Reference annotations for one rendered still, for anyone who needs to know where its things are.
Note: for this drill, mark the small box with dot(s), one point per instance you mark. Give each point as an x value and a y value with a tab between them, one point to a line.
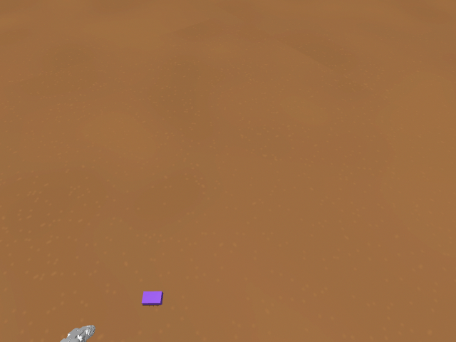
152	298

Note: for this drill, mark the left robot hand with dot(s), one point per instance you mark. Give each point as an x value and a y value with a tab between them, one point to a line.
80	334

